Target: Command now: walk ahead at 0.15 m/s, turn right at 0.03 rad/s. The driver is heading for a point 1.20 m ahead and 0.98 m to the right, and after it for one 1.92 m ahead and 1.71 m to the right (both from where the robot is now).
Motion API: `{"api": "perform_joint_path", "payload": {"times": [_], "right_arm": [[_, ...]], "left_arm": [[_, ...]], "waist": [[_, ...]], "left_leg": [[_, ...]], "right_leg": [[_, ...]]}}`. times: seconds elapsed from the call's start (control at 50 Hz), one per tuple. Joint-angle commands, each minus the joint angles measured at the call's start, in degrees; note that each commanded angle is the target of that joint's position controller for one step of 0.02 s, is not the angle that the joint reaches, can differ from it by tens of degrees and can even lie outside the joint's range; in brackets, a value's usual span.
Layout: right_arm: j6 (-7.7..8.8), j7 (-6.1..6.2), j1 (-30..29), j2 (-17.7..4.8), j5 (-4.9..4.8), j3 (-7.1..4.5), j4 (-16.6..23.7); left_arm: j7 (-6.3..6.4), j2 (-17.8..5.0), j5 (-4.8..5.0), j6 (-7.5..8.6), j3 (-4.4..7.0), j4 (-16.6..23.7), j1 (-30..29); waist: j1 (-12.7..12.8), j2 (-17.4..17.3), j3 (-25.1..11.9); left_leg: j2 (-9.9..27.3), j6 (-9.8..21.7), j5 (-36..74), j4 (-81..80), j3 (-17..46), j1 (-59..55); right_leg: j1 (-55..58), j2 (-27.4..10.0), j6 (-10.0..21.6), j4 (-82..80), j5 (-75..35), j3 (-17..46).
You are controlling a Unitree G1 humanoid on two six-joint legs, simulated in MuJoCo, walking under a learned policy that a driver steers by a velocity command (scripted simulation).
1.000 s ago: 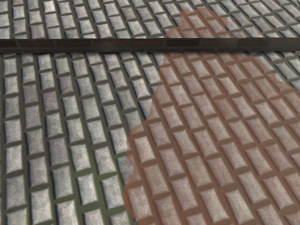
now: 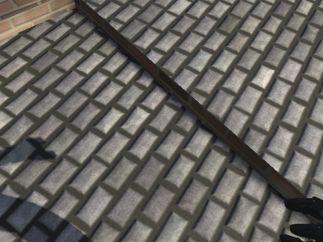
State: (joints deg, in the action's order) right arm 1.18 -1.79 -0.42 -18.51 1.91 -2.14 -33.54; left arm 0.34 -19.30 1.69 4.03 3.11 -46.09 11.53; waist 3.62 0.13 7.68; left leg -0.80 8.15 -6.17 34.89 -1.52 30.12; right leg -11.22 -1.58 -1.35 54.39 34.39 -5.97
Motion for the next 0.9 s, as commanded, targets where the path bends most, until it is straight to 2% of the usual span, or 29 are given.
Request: {"api": "perform_joint_path", "payload": {"times": [0.02,0.04,0.06,0.08,0.1,0.12,0.16,0.2,0.26,0.32,0.36,0.38,0.4,0.42,0.44,0.46,0.48,0.5,0.52,0.56,0.6,0.64,0.7,0.76,0.82,0.84,0.86,0.88,0.9], "right_arm": [[0.27,0.43,12.63,-7.26,0.34,-1.5,0.74],[0.49,0.24,8.8,-6.31,-1.21,-1.26,-0.51],[0.53,0.57,5.99,-4.68,-1.34,-0.74,-1.24],[0.34,0.98,3.9,-5.47,-0.79,-0.97,-1.63],[0.17,1.55,2.38,-6.74,-0.13,-1.61,-1.49],[0.22,2.19,1.75,-6.53,0.24,-1.79,-1.47],[0.26,3.29,1.31,-5.19,0.24,-1.86,-1.91],[-0.09,4.38,1.31,-4.44,-0.02,-2.06,-2.67],[-0.91,5.29,1.25,-4.71,-0.16,-2.66,-3.51],[-1.38,5.08,1.91,-5.5,-1.18,-3.46,-4.77],[-1.6,4.83,0.64,-5.63,-2.72,-3.87,-5.35],[-1.71,4.62,1.47,-4.24,-3.58,-3.77,-6.14],[-2.03,4.29,4.88,-2.68,-3.27,-3.72,-7.53],[-2.23,4.16,4.13,-1.02,-0.65,-3.39,-5.0],[-1.87,4.4,-4.31,-2.11,-0.11,-3.41,-2.03],[-1.73,4.52,-5.02,-3.01,-1.55,-3.83,-1.93],[-1.48,4.83,-3.64,-3.45,-1.9,-4.13,-2.82],[-1.41,5.29,-2.35,-4.45,-1.33,-4.49,-4.09],[-1.22,5.38,-1.68,-4.7,-0.9,-4.67,-4.3],[-0.66,4.88,-1.04,-3.0,-1.21,-4.33,-4.42],[-0.22,4.59,-1.94,-1.36,-1.75,-3.65,-4.13],[0.08,4.19,-2.71,-0.89,-1.92,-3.27,-4.0],[0.42,3.38,-2.79,-1.65,-2.13,-3.29,-4.14],[1.1,2.72,-1.61,-2.87,-2.37,-3.64,-4.23],[1.86,2.11,2.57,-4.39,-2.65,-4.46,-5.09],[1.99,2.07,4.96,-4.98,-2.63,-4.91,-5.92],[1.7,2.32,6.16,-7.32,-2.08,-5.62,-5.97],[0.86,2.83,3.78,-10.98,-0.77,-5.91,-4.85],[0.99,2.73,4.47,-8.86,0.67,-5.75,-4.48]], "left_arm": [[-1.64,-8.99,2.17,-1.05,0.74,2.44,4.86],[-0.85,-7.85,1.49,-2.13,0.59,3.13,0.68],[0.1,-6.89,0.93,-3.42,0.67,2.72,0.28],[0.52,-7.17,0.63,-4.73,0.97,1.97,2.44],[0.98,-7.08,0.3,-5.44,1.39,1.59,4.42],[1.42,-6.28,0.05,-5.86,1.58,1.46,5.71],[1.98,-4.15,-0.22,-6.36,1.55,2.18,5.02],[1.81,-2.49,-0.34,-6.66,1.21,3.75,2.13],[0.83,-2.25,-0.56,-6.81,1.24,5.51,-0.17],[-0.41,-3.06,-0.73,-7.09,1.81,6.69,-0.31],[-1.14,-2.95,-0.88,-7.34,2.34,6.07,2.67],[-1.07,-3.9,-1.29,-7.4,3.03,5.17,4.98],[-0.44,-7.36,-1.74,-7.16,4.22,5.04,6.95],[0.51,-14.87,-2.06,-6.63,5.68,6.88,7.26],[-0.22,-15.14,-4.26,-4.96,5.55,7.88,8.29],[-0.63,-14.31,-4.2,-3.54,5.56,8.09,5.9],[-0.21,-13.19,-2.46,-2.98,5.58,8.72,2.45],[0.42,-10.39,-0.87,-3.22,4.87,9.5,-0.57],[1.1,-8.86,-0.3,-3.66,4.38,10.34,-2.33],[2.09,-7.42,-0.55,-4.34,4.05,11.2,-1.28],[2.78,-7.97,-0.38,-4.75,4.46,11.62,0.41],[3.17,-8.82,-0.2,-5.22,4.88,12.38,0.43],[3.03,-9.41,-0.43,-5.94,5.26,14.03,-0.74],[2.51,-9.58,-0.34,-6.4,5.46,15.37,-1.75],[2.16,-9.27,0.28,-6.76,5.43,17.0,-4.8],[2.05,-8.56,0.52,-6.88,5.14,17.63,-5.99],[1.87,-5.82,0.1,-7.02,4.31,17.67,-3.42],[1.51,-2.9,-0.37,-6.84,3.43,17.97,1.87],[1.07,-8.52,-0.88,-6.11,4.89,18.13,1.47]], "waist": [[-8.14,-6.37,-31.47],[-6.58,-2.03,-23.72],[-4.79,-2.57,-18.31],[-2.73,-4.55,-15.29],[-1.71,-6.19,-14.56],[-1.25,-6.23,-14.87],[-1.49,-4.92,-15.15],[-2.42,-5.24,-15.06],[-3.08,-6.61,-14.86],[-2.85,-7.67,-14.47],[-0.6,-7.05,-14.36],[0.07,-4.44,-13.27],[-0.24,4.71,-9.9],[-2.86,22.13,-6.24],[1.52,17.23,-11.5],[-0.16,11.66,-11.05],[-2.33,8.89,-10.3],[-3.55,6.46,-10.76],[-4.44,6.44,-11.87],[-4.34,5.98,-15.14],[-3.52,5.66,-15.89],[-3.09,6.71,-15.71],[-2.62,8.91,-14.69],[-2.34,10.52,-14.64],[-4.09,11.41,-14.89],[-5.2,10.46,-14.94],[-3.84,4.43,-17.15],[0.79,-12.39,-16.62],[-0.34,-15.05,-15.19]], "left_leg": [[24.47,16.06,43.38,-6.38,24.25,-41.02],[20.89,11.55,29.25,-9.61,20.06,-32.84],[18.74,8.84,21.82,-11.94,16.73,-24.85],[16.88,7.71,19.98,-14.59,12.37,-16.37],[16.57,7.81,19.22,-16.36,9.72,-12.85],[16.74,7.98,18.69,-17.19,7.64,-12.09],[17.37,7.7,14.22,-18.07,4.82,-13.05],[17.81,7.14,7.87,-18.79,2.63,-14.68],[19.12,6.29,4.46,-18.86,-0.35,-16.13],[21.1,4.51,5.15,-16.71,-2.05,-18.94],[20.64,1.3,4.62,-12.05,-4.5,-19.34],[18.2,-1.72,0.3,-6.55,-6.6,-17.71],[13.25,-6.46,-9.41,4.48,-10.39,-10.8],[3.89,-12.7,-31.8,23.05,-11.13,8.69],[-0.7,-12.4,-33.74,32.61,1.42,13.0],[0.11,-10.97,-28.56,34.61,4.81,14.95],[0.89,-10.05,-22.52,33.05,6.25,15.6],[1.68,-10.04,-18.7,31.62,6.72,14.97],[1.33,-10.28,-16.07,30.63,6.96,12.46],[-0.52,-10.93,-12.52,28.63,7.19,9.91],[-1.86,-11.66,-10.91,21.79,7.95,9.87],[-2.86,-12.4,-10.01,15.37,8.67,8.24],[-4.17,-12.73,-9.92,8.73,9.11,3.48],[-4.76,-12.21,-10.86,3.25,9.85,-0.57],[-4.15,-10.86,-7.81,-8.06,9.42,-9.39],[-2.41,-10.11,-1.52,-14.67,8.82,-15.77],[6.11,-6.94,1.76,-16.49,14.63,-24.68],[18.45,0.92,14.99,-16.43,28.51,-30.68],[25.07,7.28,15.19,-18.1,35.16,-27.31]], "right_leg": [[-21.47,-0.89,-1.23,22.38,6.3,14.4],[-22.21,-3.81,-1.89,16.58,2.81,12.43],[-20.02,-4.76,-2.8,13.38,0.25,11.34],[-14.78,-4.07,-3.95,13.45,-2.29,9.02],[-13.06,-3.0,-4.95,14.59,-4.44,7.02],[-12.87,-3.03,-5.47,14.64,-5.85,6.5],[-14.61,-4.22,-5.62,11.84,-9.31,6.38],[-15.5,-5.59,-5.15,7.08,-12.76,5.99],[-13.5,-5.63,-3.88,0.22,-15.2,4.0],[-11.09,-5.08,-1.5,-6.5,-14.12,1.94],[-6.29,-3.38,1.15,-16.14,-17.87,-0.36],[-3.36,-1.54,3.41,-22.08,-20.92,0.17],[0.09,-4.62,6.8,-29.85,-34.9,8.78],[5.96,-17.6,15.21,-31.78,-55.0,31.85],[4.26,-20.07,21.98,-36.13,-49.96,39.57],[5.4,-17.57,19.78,-36.86,-43.18,35.25],[5.51,-14.6,16.43,-36.27,-40.36,31.65],[5.17,-13.15,13.98,-35.12,-40.35,28.79],[3.68,-11.94,12.97,-34.21,-42.33,27.18],[5.16,-9.99,12.41,-32.73,-46.41,25.96],[7.58,-8.87,12.15,-31.81,-46.53,26.87],[7.46,-7.98,11.99,-31.39,-43.09,28.64],[4.02,-6.79,11.92,-31.1,-39.15,32.04],[3.25,-5.98,11.64,-29.9,-40.51,36.13],[1.13,-3.55,9.89,-27.67,-39.55,38.53],[-1.94,-1.4,8.28,-25.82,-34.79,37.63],[-7.81,2.3,5.94,-18.91,-18.48,34.01],[-19.59,11.68,2.73,-6.83,2.97,22.44],[-25.6,7.54,-0.18,6.33,2.92,19.08]]}}
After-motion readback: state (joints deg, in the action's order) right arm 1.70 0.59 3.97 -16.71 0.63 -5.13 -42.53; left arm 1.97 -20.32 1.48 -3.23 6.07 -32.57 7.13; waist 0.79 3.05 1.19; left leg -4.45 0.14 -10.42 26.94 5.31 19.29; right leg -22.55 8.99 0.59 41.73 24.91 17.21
